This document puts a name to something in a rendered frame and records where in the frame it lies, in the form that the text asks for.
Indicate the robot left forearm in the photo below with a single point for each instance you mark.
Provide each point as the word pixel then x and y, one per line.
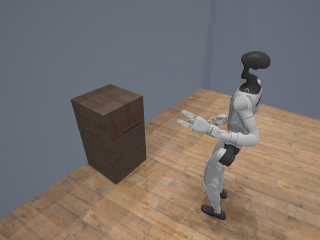
pixel 231 137

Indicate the humanoid robot head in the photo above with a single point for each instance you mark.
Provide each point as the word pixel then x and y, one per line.
pixel 255 60

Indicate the robot left hand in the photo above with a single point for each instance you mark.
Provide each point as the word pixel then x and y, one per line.
pixel 200 125

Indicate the handle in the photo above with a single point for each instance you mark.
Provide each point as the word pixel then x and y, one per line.
pixel 130 127

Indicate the robot right hand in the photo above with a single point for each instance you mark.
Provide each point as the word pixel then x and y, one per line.
pixel 220 117

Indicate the left robot upper arm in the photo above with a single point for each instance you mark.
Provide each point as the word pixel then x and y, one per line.
pixel 243 107

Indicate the right robot upper arm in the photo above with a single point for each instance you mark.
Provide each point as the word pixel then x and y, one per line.
pixel 259 82

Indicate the left robot shin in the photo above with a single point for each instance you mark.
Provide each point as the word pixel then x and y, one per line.
pixel 213 195

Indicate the cabinet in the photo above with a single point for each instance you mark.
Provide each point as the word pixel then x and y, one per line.
pixel 94 112

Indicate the drawer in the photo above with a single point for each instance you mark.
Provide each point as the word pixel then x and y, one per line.
pixel 127 121

